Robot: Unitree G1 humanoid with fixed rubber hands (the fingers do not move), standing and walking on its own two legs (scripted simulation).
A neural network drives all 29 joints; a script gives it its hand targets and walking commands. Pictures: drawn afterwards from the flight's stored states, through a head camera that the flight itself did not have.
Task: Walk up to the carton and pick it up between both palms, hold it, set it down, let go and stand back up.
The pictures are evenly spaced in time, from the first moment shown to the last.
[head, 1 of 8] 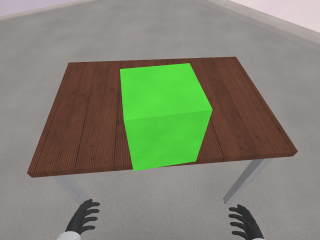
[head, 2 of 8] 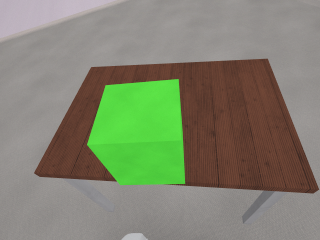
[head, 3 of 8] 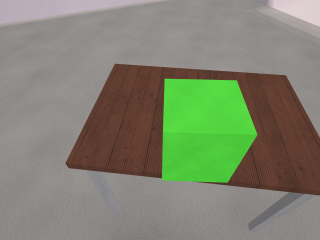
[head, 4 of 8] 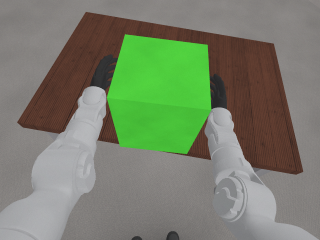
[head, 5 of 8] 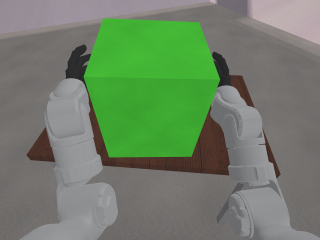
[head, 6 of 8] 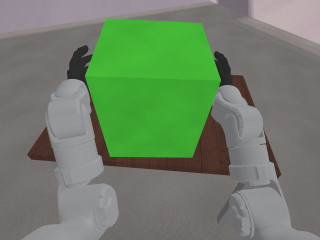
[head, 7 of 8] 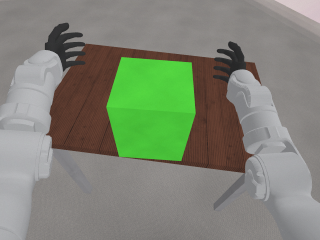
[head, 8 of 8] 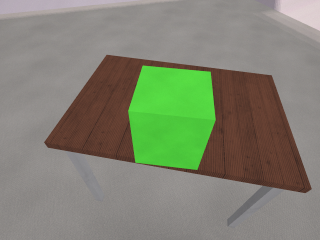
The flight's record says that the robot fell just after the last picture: no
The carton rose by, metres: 0.21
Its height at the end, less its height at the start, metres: +0.00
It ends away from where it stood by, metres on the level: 0.01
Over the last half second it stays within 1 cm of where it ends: yes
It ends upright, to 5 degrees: yes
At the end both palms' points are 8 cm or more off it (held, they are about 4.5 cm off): yes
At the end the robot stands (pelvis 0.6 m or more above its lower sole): yes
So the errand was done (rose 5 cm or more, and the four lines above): yes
